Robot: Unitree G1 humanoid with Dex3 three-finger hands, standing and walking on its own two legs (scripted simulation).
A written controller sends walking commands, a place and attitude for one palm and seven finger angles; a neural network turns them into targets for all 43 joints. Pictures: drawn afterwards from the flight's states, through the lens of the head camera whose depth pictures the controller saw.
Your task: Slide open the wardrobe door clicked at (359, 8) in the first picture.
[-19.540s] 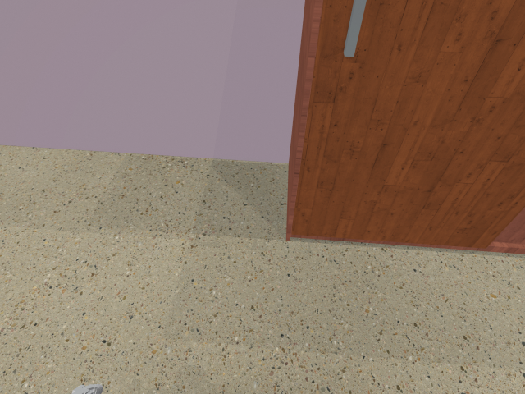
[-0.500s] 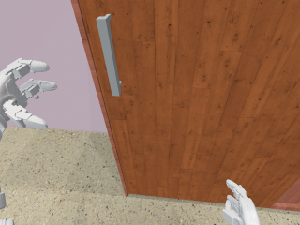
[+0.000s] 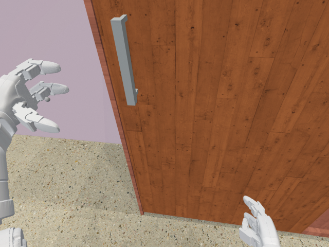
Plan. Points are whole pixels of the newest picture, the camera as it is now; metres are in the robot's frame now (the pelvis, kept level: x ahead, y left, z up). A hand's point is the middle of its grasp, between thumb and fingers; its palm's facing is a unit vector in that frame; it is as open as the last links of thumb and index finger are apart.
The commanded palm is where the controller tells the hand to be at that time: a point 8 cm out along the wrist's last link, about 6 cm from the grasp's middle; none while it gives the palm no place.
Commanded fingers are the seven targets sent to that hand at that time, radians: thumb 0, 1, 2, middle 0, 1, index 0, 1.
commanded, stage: move the hooked fingers beside the handle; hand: left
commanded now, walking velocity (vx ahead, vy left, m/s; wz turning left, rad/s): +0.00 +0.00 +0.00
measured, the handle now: (128, 63) +0.49 +0.16 +0.25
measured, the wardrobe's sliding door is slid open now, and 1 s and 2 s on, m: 0.00 0.00 0.00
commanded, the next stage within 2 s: none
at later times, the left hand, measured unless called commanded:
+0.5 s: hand (65, 89) +0.35 +0.27 +0.25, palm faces +0.06 -1.00 -0.07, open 13.9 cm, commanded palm +0.32 +0.31 +0.26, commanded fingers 0.00 -0.50 0.30 -0.30 -1.20 -0.30 -1.20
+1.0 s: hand (87, 78) +0.39 +0.24 +0.26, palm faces +0.04 -1.00 -0.05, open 13.9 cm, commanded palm +0.36 +0.29 +0.26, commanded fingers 0.00 -0.50 0.30 -0.30 -1.20 -0.30 -1.20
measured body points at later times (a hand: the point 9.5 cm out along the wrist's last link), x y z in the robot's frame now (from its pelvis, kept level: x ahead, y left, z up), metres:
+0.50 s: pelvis +0.01 +0.00 +0.00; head -0.02 -0.02 +0.45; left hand +0.34 +0.32 +0.26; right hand +0.20 -0.23 -0.07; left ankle +0.02 +0.11 -0.74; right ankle -0.02 -0.10 -0.74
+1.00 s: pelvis +0.01 +0.00 +0.00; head -0.01 -0.02 +0.45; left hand +0.38 +0.29 +0.26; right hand +0.18 -0.24 -0.08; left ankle +0.02 +0.11 -0.74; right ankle -0.02 -0.10 -0.74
